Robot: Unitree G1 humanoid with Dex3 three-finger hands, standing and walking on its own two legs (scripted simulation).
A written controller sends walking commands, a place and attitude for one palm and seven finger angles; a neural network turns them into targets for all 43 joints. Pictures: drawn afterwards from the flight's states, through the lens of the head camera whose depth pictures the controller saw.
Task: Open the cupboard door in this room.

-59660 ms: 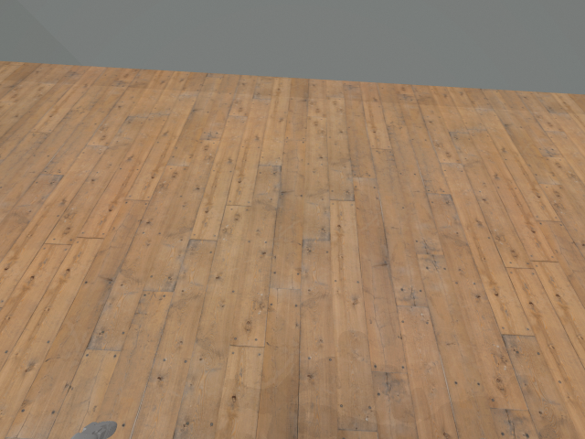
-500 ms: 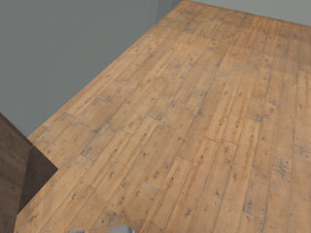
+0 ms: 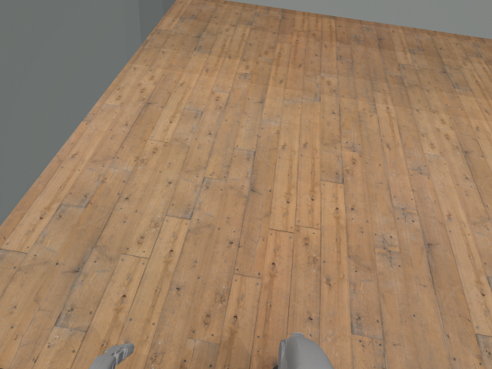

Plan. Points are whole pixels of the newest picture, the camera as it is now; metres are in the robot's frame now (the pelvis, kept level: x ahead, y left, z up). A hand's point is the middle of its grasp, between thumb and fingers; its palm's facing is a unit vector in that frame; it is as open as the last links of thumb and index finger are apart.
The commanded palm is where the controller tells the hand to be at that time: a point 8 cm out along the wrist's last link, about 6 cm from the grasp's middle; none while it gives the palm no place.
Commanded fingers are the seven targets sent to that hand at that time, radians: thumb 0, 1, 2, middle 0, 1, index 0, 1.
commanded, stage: walk to a spot facing it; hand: left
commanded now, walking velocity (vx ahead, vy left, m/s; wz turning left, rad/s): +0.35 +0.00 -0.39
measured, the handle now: out of the picture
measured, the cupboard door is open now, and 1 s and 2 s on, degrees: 42 42 42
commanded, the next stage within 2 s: turn to face it in 0.82 s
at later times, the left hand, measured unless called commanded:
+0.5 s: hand (194, 292) +0.28 +0.11 -0.17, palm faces -0.07 -0.97 -0.23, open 7.1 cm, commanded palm none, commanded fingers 0.00 0.90 0.90 -0.20 -0.30 -0.20 -0.30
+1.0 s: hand (219, 191) +0.55 +0.09 -0.18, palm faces -0.15 -0.97 -0.19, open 7.3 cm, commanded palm none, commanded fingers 0.00 0.90 0.90 -0.20 -0.30 -0.20 -0.30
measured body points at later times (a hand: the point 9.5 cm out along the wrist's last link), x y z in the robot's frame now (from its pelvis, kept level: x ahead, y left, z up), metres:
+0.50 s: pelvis +0.22 -0.08 +0.00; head +0.26 -0.09 +0.45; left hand +0.28 +0.16 -0.15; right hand +0.27 -0.32 -0.15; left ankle +0.33 +0.07 -0.68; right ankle +0.17 -0.12 -0.75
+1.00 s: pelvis +0.47 -0.09 +0.00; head +0.50 -0.09 +0.44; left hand +0.55 +0.14 -0.16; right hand +0.42 -0.32 -0.16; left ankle +0.46 +0.02 -0.75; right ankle +0.54 -0.25 -0.70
